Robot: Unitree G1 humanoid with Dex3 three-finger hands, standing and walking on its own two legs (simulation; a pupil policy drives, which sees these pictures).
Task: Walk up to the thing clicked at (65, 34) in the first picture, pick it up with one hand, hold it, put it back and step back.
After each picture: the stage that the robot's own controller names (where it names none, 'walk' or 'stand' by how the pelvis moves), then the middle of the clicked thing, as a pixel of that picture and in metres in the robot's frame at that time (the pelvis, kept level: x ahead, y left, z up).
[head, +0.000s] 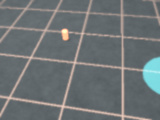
stand; (65, 34) +1.56 +0.21 -0.72
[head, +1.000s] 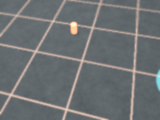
walk; (73, 28) +1.42 +0.18 -0.71
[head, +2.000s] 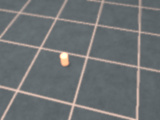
walk; (64, 59) +0.97 +0.22 -0.70
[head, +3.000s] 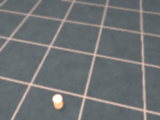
walk; (58, 101) +0.60 +0.20 -0.70
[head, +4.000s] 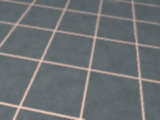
walk; out of the picture +0.41 +0.19 -0.71
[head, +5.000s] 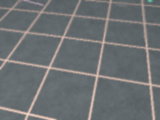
stand; out of the picture +0.38 +0.21 -0.72
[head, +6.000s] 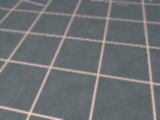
stand; out of the picture +0.39 +0.21 -0.72
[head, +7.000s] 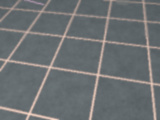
stand; out of the picture +0.38 +0.22 -0.72
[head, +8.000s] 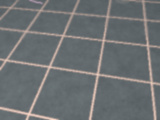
stand; out of the picture +0.37 +0.22 -0.73
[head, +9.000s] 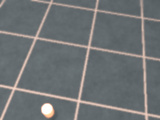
go down; (48, 110) +0.39 +0.22 -0.65
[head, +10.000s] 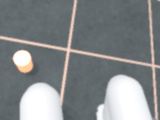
go down; (23, 62) +0.46 +0.23 -0.30
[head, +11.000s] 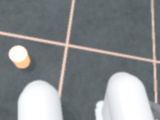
close in; (20, 57) +0.46 +0.23 -0.29
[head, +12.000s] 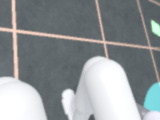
close in; out of the picture +0.45 +0.27 -0.23
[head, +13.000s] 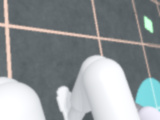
close; out of the picture +0.44 +0.27 -0.23
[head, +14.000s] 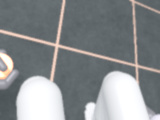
lift; out of the picture +0.35 +0.26 -0.14
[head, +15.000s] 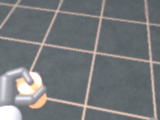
lift; (33, 91) +0.32 +0.18 +0.01
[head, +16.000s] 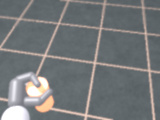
hold; (41, 95) +0.32 +0.16 -0.02
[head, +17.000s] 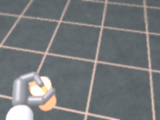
crouch; (43, 94) +0.33 +0.16 -0.03
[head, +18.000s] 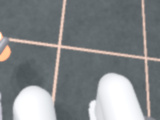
crouch; out of the picture +0.47 +0.24 -0.12
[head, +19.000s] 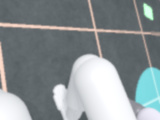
lower; out of the picture +0.45 +0.27 -0.23
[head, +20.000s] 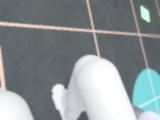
lower; out of the picture +0.45 +0.28 -0.24
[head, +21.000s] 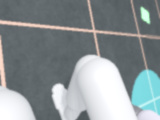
lower; out of the picture +0.45 +0.27 -0.24
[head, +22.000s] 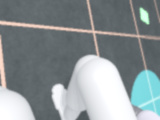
lower; out of the picture +0.45 +0.27 -0.24
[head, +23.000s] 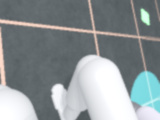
open; out of the picture +0.44 +0.25 -0.24
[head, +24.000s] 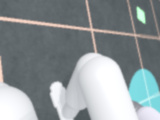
rise; out of the picture +0.44 +0.26 -0.24
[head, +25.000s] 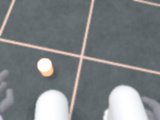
walk; (45, 67) +0.46 +0.19 -0.40
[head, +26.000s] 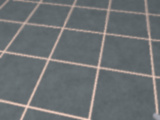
stand; out of the picture +0.39 +0.17 -0.66
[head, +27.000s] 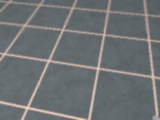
stand; out of the picture +0.39 +0.18 -0.66
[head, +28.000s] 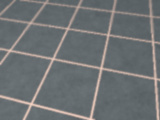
stand; out of the picture +0.40 +0.18 -0.69
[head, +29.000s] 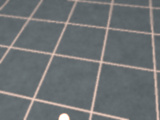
walk; out of the picture +0.41 +0.18 -0.72
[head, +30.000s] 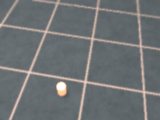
walk; (61, 89) +0.60 +0.14 -0.70
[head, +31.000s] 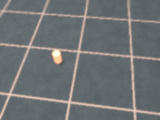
walk; (57, 57) +0.91 +0.27 -0.69
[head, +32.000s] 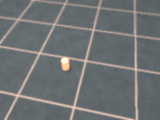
stand; (65, 64) +0.98 +0.18 -0.71
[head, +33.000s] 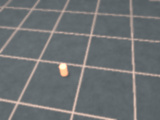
stand; (63, 70) +0.99 +0.21 -0.73
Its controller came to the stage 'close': yes
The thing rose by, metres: 0.70
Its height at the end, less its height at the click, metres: +0.00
